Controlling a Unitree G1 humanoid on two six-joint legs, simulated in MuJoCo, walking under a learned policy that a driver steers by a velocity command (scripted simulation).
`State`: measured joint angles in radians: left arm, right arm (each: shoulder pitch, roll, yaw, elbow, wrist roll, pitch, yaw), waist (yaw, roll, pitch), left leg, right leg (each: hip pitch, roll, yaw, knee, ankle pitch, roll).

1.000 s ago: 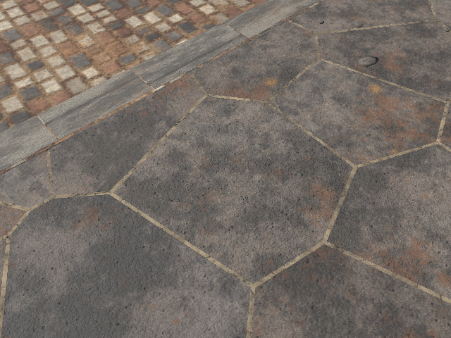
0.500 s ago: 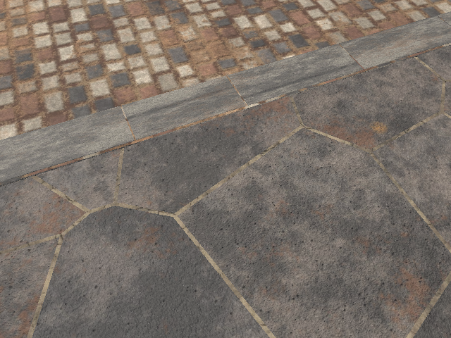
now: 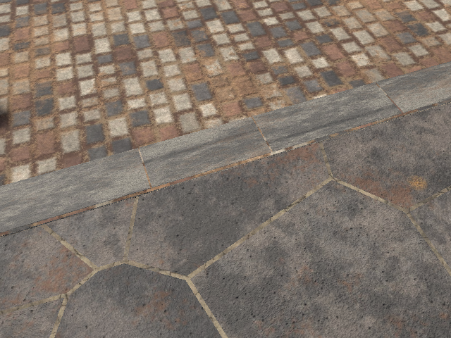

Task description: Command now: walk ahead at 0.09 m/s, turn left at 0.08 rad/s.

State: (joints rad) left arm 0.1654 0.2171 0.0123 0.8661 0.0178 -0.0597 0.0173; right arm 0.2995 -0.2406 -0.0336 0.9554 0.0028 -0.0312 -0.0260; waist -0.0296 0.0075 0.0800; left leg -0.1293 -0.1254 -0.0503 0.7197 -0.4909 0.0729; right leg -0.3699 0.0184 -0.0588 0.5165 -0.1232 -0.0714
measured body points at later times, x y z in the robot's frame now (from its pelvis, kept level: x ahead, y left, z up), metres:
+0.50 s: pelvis +0.08 +0.02 +0.02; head +0.07 +0.04 +0.47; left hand +0.17 +0.28 -0.12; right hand +0.03 -0.23 -0.12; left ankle +0.04 +0.11 -0.73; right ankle +0.11 -0.10 -0.67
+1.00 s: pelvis +0.26 -0.04 +0.00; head +0.31 -0.06 +0.45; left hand +0.45 +0.18 -0.13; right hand +0.25 -0.30 -0.14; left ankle +0.26 +0.11 -0.64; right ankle +0.32 -0.10 -0.73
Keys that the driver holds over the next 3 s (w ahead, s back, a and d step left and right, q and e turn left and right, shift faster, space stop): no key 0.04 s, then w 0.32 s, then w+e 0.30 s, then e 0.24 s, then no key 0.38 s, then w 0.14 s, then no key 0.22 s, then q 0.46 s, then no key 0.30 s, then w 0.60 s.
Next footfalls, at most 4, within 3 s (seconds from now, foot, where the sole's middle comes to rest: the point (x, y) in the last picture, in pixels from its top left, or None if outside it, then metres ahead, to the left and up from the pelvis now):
0.38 left None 0.08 0.11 -0.77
0.82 right None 0.36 -0.12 -0.77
1.34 left None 0.40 0.06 -0.77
1.66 right None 0.42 -0.18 -0.77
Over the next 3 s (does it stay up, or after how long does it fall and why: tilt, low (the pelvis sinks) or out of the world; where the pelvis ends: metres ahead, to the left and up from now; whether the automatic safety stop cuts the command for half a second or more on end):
stays up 0.59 -0.05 -0.01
